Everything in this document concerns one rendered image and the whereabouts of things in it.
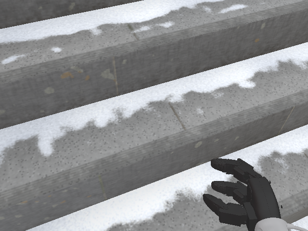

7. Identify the robot right forearm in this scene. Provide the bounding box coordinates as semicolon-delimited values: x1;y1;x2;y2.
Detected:
254;218;292;231

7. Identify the right robot hand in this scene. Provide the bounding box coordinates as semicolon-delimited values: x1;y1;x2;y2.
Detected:
202;158;283;231

